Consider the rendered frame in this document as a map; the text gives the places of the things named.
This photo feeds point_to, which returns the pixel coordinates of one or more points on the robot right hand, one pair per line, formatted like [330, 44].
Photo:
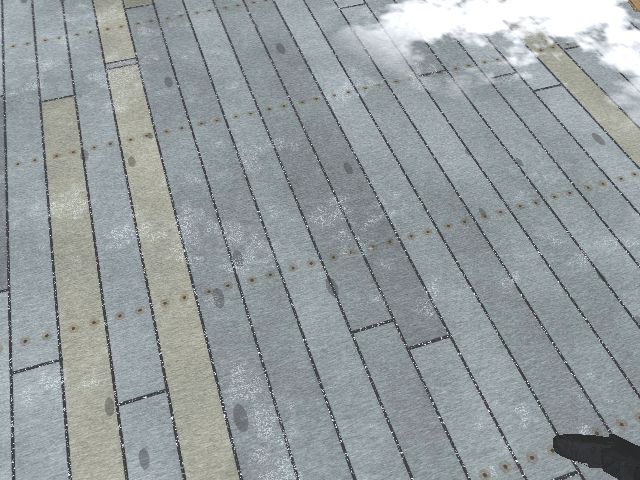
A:
[615, 455]

